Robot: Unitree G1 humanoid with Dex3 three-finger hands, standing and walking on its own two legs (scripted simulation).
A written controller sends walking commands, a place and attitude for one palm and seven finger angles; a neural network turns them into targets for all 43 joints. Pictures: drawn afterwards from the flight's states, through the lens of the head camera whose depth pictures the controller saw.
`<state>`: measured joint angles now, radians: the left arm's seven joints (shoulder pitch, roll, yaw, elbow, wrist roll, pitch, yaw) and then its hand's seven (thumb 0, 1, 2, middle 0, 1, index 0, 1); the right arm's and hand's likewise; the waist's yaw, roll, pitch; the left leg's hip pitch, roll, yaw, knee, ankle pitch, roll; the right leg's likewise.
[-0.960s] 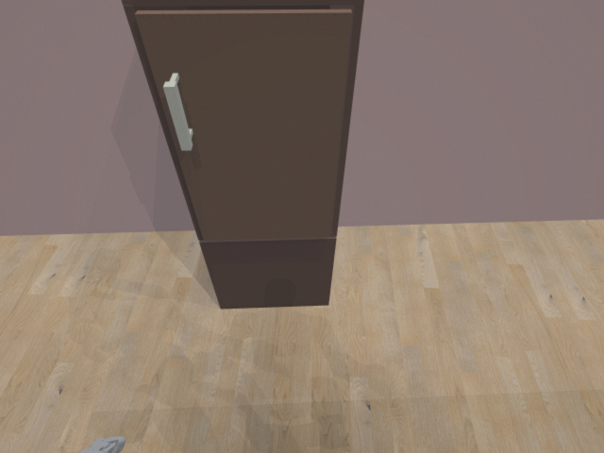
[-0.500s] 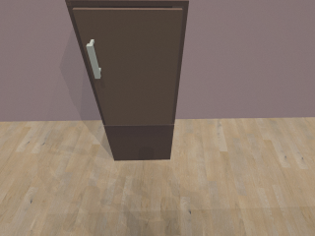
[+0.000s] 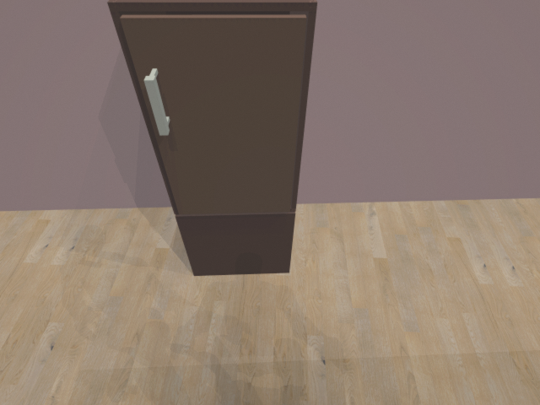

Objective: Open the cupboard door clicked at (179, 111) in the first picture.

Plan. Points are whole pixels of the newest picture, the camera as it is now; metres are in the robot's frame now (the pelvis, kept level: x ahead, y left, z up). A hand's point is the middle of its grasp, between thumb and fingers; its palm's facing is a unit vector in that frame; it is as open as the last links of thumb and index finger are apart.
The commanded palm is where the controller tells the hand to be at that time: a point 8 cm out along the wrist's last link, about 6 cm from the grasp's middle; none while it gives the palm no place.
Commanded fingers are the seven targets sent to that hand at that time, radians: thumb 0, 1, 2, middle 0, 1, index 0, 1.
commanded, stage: look at it before walking up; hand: left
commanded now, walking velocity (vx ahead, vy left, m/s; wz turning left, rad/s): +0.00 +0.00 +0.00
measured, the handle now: (159, 102) +0.70 +0.30 +0.08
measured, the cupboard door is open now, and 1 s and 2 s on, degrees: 0 0 0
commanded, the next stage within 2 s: take the last steps up to it in 0.48 s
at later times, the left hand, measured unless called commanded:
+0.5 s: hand out of the picture +0.08 +0.25 -0.16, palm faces -0.02 -0.95 -0.32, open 7.4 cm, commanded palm none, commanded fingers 0.00 0.90 0.90 -0.20 -0.30 -0.20 -0.30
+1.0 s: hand out of the picture +0.04 +0.22 -0.20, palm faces +0.03 -0.98 -0.17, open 7.3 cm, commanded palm none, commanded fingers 0.00 0.90 0.90 -0.20 -0.30 -0.20 -0.30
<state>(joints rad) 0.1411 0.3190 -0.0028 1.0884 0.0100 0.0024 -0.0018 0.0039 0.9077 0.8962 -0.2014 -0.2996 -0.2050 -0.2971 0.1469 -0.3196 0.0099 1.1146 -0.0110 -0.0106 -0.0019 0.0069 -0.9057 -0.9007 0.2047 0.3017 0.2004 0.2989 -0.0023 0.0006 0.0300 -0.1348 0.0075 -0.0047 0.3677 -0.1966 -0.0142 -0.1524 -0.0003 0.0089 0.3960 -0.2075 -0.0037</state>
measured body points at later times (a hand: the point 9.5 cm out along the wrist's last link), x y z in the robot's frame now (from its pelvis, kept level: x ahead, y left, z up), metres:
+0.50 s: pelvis +0.01 +0.00 +0.00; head +0.02 +0.00 +0.45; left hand +0.08 +0.29 -0.13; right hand +0.08 -0.29 -0.14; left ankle +0.00 +0.13 -0.75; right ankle +0.01 -0.12 -0.75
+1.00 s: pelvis +0.07 +0.03 -0.01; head +0.07 +0.06 +0.44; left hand +0.04 +0.27 -0.18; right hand +0.06 -0.20 -0.16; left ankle +0.00 +0.13 -0.75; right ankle +0.01 -0.10 -0.72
